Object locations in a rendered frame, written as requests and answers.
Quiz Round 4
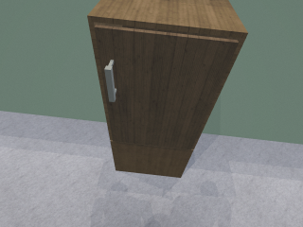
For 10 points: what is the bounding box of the cupboard door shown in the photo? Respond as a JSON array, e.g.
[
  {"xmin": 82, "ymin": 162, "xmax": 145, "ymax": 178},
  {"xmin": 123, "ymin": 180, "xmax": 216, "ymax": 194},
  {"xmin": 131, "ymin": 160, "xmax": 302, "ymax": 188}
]
[{"xmin": 94, "ymin": 25, "xmax": 239, "ymax": 150}]

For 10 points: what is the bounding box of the handle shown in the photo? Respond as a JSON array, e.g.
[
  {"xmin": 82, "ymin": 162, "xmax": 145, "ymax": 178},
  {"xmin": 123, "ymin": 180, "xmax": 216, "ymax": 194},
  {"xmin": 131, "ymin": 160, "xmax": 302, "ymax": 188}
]
[{"xmin": 104, "ymin": 60, "xmax": 117, "ymax": 102}]

